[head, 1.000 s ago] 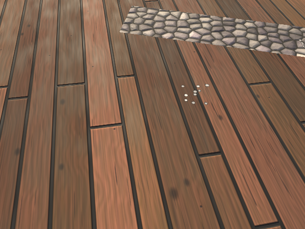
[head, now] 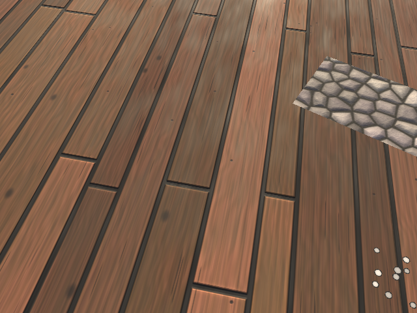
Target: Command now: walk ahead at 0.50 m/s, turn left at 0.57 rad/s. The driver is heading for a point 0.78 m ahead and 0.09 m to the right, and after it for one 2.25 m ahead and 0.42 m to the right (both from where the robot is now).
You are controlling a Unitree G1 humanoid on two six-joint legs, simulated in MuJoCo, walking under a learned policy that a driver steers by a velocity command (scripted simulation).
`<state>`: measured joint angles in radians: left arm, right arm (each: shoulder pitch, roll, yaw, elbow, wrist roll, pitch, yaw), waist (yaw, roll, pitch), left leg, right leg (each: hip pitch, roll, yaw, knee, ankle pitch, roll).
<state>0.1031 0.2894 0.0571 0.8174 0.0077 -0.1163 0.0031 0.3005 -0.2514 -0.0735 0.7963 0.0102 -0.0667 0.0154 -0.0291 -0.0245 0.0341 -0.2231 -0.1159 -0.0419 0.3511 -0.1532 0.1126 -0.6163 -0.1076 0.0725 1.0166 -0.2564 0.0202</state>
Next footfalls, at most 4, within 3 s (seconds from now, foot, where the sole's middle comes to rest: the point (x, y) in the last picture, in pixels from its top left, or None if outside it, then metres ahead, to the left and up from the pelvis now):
0.26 right None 0.35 -0.13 -0.78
0.72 left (165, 293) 0.53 0.13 -0.78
1.20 right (254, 225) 0.77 -0.18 -0.78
1.66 left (199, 198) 0.88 0.02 -0.78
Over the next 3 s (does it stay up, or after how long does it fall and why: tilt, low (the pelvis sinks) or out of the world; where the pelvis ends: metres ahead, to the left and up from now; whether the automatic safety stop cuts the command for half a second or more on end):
stays up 0.80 -0.01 -0.02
